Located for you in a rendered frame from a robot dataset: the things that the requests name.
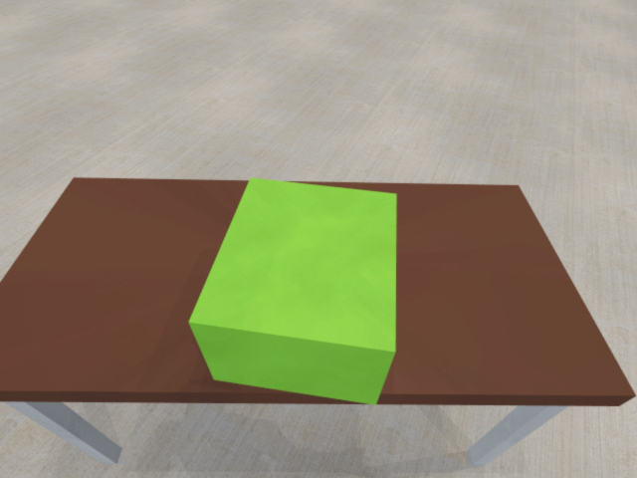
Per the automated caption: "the carton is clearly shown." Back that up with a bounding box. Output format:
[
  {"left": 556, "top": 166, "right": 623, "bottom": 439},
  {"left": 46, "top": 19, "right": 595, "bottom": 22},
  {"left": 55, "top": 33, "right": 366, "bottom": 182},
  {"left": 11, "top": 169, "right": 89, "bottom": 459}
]
[{"left": 188, "top": 177, "right": 397, "bottom": 405}]

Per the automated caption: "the table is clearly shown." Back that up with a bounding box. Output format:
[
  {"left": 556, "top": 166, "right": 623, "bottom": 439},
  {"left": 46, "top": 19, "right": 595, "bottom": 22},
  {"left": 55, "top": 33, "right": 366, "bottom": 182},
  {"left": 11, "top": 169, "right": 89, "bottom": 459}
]
[{"left": 0, "top": 177, "right": 636, "bottom": 466}]

